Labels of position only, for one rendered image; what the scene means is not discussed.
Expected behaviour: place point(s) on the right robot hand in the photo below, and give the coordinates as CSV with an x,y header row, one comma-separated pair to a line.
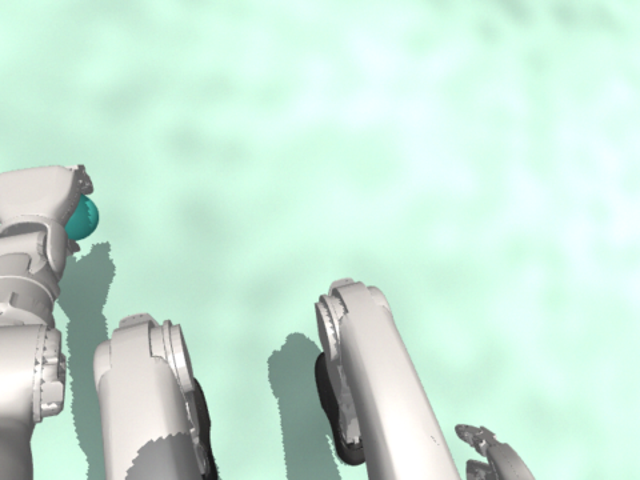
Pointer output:
x,y
504,462

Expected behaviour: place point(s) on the ball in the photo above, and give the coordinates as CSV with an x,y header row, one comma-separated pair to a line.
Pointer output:
x,y
84,220

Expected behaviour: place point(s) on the left robot hand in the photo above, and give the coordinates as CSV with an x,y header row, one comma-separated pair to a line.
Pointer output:
x,y
49,191

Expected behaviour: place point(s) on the right robot foot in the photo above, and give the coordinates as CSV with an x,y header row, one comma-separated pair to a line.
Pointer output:
x,y
351,454

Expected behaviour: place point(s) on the left robot arm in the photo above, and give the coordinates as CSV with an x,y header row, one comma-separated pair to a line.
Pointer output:
x,y
32,367

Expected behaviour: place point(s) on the left robot foot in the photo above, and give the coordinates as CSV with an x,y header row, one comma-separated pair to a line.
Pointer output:
x,y
204,432

